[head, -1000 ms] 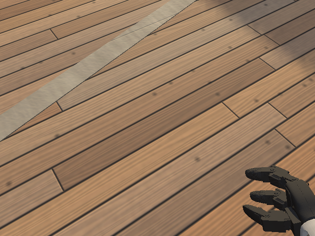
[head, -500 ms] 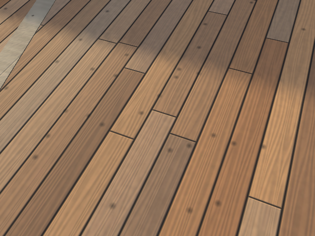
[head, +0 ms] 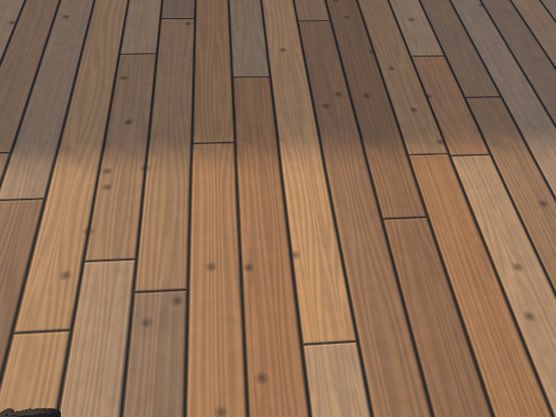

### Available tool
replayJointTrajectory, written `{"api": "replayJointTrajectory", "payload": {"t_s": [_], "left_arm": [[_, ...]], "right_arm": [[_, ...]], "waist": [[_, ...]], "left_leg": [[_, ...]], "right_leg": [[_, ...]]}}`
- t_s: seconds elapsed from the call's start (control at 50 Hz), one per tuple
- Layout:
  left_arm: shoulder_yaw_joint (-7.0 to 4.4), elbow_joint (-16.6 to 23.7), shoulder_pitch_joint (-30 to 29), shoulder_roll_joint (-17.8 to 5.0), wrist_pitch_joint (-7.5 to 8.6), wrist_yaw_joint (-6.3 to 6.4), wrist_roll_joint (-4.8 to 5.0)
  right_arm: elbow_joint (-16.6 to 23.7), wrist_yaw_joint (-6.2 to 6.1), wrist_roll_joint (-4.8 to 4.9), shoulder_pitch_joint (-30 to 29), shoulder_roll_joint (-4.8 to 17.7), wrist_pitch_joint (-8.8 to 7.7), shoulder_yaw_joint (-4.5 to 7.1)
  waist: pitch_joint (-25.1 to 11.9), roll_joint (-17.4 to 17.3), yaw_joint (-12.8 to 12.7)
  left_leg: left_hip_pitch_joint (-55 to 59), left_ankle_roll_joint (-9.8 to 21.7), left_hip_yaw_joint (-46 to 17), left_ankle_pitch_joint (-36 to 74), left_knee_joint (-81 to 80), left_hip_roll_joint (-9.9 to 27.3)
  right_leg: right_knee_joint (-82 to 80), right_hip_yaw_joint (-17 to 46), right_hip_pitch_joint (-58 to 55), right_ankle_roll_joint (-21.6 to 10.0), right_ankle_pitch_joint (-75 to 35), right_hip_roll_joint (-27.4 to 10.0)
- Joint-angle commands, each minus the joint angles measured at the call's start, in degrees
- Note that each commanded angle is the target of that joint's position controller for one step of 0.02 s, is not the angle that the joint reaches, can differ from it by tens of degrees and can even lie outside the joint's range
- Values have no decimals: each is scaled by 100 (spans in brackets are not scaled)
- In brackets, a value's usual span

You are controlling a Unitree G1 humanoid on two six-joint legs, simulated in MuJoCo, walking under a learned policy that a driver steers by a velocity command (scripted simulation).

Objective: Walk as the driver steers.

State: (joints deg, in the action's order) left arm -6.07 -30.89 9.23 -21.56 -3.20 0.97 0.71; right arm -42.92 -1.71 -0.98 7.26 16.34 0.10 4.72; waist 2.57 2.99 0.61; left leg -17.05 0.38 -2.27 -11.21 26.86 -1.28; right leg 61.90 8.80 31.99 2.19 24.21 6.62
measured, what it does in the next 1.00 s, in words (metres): steps on the spot, turning left: right foot, then left foot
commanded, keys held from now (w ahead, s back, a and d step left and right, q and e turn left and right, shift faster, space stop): q+shift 0.70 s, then e+shift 0.30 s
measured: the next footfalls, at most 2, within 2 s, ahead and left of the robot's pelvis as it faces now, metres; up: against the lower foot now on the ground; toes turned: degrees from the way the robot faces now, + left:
right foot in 0.22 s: +0.03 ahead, -0.14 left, +0.00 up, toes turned +8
left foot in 0.58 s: +0.01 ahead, +0.13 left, +0.00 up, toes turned +25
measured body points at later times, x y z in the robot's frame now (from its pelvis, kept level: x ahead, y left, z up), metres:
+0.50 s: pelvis +0.00 -0.01 +0.00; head +0.04 +0.01 +0.45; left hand +0.08 +0.30 -0.10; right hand +0.21 -0.25 -0.10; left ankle -0.02 +0.12 -0.70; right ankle -0.01 -0.14 -0.74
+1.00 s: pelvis +0.01 +0.04 +0.00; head +0.03 +0.05 +0.45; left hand -0.01 +0.34 -0.11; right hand +0.30 -0.08 -0.08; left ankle -0.03 +0.12 -0.74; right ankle +0.07 -0.09 -0.71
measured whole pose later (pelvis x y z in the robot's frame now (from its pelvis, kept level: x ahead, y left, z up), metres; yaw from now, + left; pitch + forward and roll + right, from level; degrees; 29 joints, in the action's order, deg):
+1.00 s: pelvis +0.01 +0.04 +0.00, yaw +26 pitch +0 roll +1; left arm -3.5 -41.0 13.6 -16.7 -1.5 0.4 1.4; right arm -37.0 -1.0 -1.2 3.9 12.8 1.5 0.8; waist 1.2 1.2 -1.9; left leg -14.1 3.7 0.8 -15.6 29.3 -3.8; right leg 44.9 0.0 21.7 3.1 22.8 -3.4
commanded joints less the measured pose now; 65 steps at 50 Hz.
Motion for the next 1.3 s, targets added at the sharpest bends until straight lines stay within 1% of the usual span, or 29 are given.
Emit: {"api": "replayJointTrajectory", "payload": {"t_s": [0.02,0.1,0.16,0.2,0.22,0.24,0.26,0.28,0.32,0.42,0.52,0.56,0.58,0.6,0.62,0.66,0.7,0.78,0.84,0.88,0.94,1.04,1.1,1.12,1.14,1.16,1.18,1.22,1.3], "left_arm": [[-26,240,213,-190,77,13,-41],[256,232,-49,388,175,17,-187],[66,67,31,-50,203,59,-17],[-10,-63,382,-240,225,108,7],[-66,-86,673,-461,200,163,-63],[-197,-184,586,-937,132,170,-230],[-150,-79,381,-647,158,142,-349],[-33,9,190,-287,214,152,-364],[29,36,-398,-51,309,184,-187],[-66,-169,-239,-183,290,220,-144],[-214,-290,-251,-532,354,47,52],[-198,-402,-212,-383,411,-18,136],[-162,-464,66,-216,453,-59,50],[16,17,-247,228,486,-54,-245],[-21,38,-751,-29,483,1,-235],[-70,-12,-827,-200,471,76,-89],[-130,-117,-665,-314,444,144,-172],[-8,-566,-23,-48,332,72,-87],[159,-646,-17,251,281,13,-72],[157,-583,-178,95,267,-23,-22],[59,-396,-316,-339,271,-26,78],[97,-404,156,-119,291,-130,110],[59,-488,588,-104,283,-182,109],[-61,-457,717,-474,291,-121,59],[-247,-318,775,-1245,338,-50,28],[-191,-282,1068,-1025,404,-84,-161],[-159,-302,989,-900,479,-89,-185],[-137,-233,487,-718,451,-9,60],[-122,-105,318,-674,217,147,94]], "right_arm": [[465,-53,62,-339,672,-32,58],[362,129,115,-279,565,2,-25],[340,159,257,138,1204,84,189],[375,129,381,185,1118,44,189],[441,130,342,157,862,-12,125],[626,142,328,69,479,-90,39],[592,138,287,105,758,-123,116],[534,142,291,149,999,-80,241],[379,84,286,493,828,139,277],[859,252,284,-30,389,275,92],[1126,413,276,114,653,400,190],[1016,352,265,624,793,445,321],[961,239,251,1110,1296,419,513],[1142,163,142,1108,2166,331,660],[1209,254,-14,1197,1790,139,537],[1148,201,146,677,1432,-16,412],[1297,67,258,43,1206,77,299],[1276,-47,64,-92,820,105,81],[1070,-8,-57,-179,367,61,-134],[942,59,-145,-135,501,26,-124],[838,60,-70,-112,982,78,28],[819,-59,61,-212,889,193,76],[824,-102,178,-367,811,251,117],[817,-92,150,-204,689,213,125],[1147,-56,-112,-519,456,144,55],[1276,-52,-89,-1067,467,57,40],[1230,-18,11,-980,550,18,74],[1065,-18,47,-816,561,1,97],[960,49,111,-712,448,-35,80]], "waist": [[-418,-697,-120],[-630,-1374,-45],[-504,-1571,40],[-686,-1389,-121],[-977,-892,-194],[-790,881,-59],[-852,1179,-206],[-737,839,-199],[-513,594,92],[-475,608,-206],[-608,678,-127],[-727,367,172],[-923,-615,336],[-1069,-2483,162],[-1652,-1590,593],[-942,-857,240],[-690,-833,-78],[-1081,-840,-120],[-971,-1009,-50],[-607,-1145,126],[-101,-1102,251],[-466,-863,77],[-626,-780,-216],[-665,-54,-176],[-627,1516,-52],[-957,1297,-530],[-980,616,-415],[-859,18,-170],[-913,195,-95]], "left_leg": [[555,1196,-1349,1235,-929,1322],[633,1044,-1025,1235,-791,915],[761,1091,-1632,1571,-523,1025],[338,775,-1870,1433,-354,917],[-357,462,-1608,679,144,696],[-1476,42,-446,-846,1012,-41],[-1645,-229,-51,-2263,2171,15],[-1821,-380,-107,-2377,3268,134],[-2060,-556,-123,-1816,3885,314],[-1807,-669,325,-967,2762,538],[-717,-254,786,-774,1396,372],[388,74,856,13,381,85],[1640,466,-23,1942,-94,384],[2556,1761,-2884,3838,-281,2016],[2334,2266,-3256,3134,-570,2340],[1677,1688,-2397,1673,-736,1737],[973,1304,-1965,1332,-786,1309],[760,1238,-1114,2077,-655,1169],[437,1113,-700,1167,-775,1027],[165,1184,-761,298,-966,1142],[387,1367,-1093,110,-930,1495],[1297,1413,-978,2493,-308,1893],[1099,883,-292,2324,384,1571],[476,379,217,1211,1341,1069],[-1356,-272,714,-1390,2810,36],[-2203,-363,-67,-2869,3899,-418],[-2392,-321,-397,-2616,4344,-224],[-2564,-363,-473,-1790,4146,-35],[-2019,-586,-387,-1064,3197,-211]], "right_leg": [[865,-117,220,195,44,-194],[-1839,-610,-1067,305,419,-551],[-3388,-809,-1562,251,-418,-216],[-4320,-535,-2542,-95,-1258,-462],[-4083,-156,-3369,-363,-1996,-1181],[-4034,746,-3278,-1052,-2922,-2208],[-4186,1192,-3015,-1674,-3634,-2888],[-4224,1029,-2925,-1807,-4129,-2919],[-4121,171,-2868,-1403,-4061,-2412],[-4105,-727,-2932,-1351,-3808,-2257],[-3687,-1081,-2735,-1145,-3727,-2574],[-2724,-1575,-2242,-680,-3392,-2342],[-1389,-1938,-1208,-197,-2360,-1850],[431,-1757,924,360,1528,-773],[1202,-485,1068,291,1775,-667],[945,-262,1112,42,776,-854],[388,-262,697,46,-44,-851],[-10,-647,-90,297,-678,-841],[-1136,-679,-881,305,-947,-1123],[-1582,-761,-1177,229,-865,-1132],[-1649,-892,-657,95,-195,-1024],[-1798,-1051,-547,-15,180,-1006],[-3241,-1192,-1401,-304,-1106,-785],[-3822,-223,-2017,-638,-2580,-1161],[-3890,1976,-2984,-1561,-5079,-2496],[-4073,2554,-3413,-2353,-5357,-2845],[-3993,2137,-3570,-2212,-5163,-2612],[-3833,1477,-3599,-1684,-4875,-2086],[-3891,1295,-3341,-1506,-4559,-1617]]}}
Velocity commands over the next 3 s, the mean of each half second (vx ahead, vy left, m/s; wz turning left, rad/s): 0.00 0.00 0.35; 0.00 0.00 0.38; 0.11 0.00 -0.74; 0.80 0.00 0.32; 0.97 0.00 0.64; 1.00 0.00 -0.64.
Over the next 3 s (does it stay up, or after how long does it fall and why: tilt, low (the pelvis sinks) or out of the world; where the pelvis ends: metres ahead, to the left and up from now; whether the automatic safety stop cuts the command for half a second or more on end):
stays up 1.13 0.40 -0.01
